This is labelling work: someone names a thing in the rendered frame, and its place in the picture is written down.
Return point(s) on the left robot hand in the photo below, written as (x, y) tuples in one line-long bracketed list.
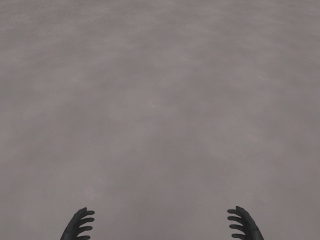
[(73, 228)]

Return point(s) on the right robot hand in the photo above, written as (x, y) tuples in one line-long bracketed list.
[(249, 227)]

